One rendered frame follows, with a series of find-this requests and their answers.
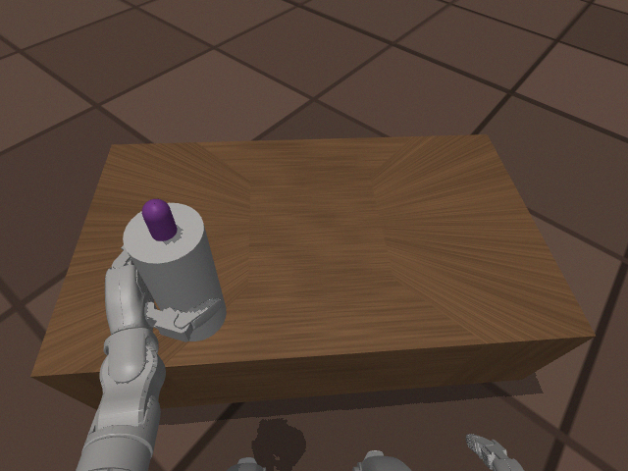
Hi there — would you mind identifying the right robot hand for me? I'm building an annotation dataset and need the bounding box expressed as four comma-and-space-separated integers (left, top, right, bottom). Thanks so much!
466, 434, 524, 471

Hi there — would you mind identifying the bottle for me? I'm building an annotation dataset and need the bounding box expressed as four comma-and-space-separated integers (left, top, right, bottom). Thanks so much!
123, 199, 227, 341

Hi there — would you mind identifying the left robot arm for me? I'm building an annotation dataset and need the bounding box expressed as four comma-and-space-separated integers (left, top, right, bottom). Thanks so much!
76, 327, 166, 471

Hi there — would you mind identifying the left robot hand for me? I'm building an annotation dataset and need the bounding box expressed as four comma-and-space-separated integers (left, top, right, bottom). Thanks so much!
105, 246, 222, 342

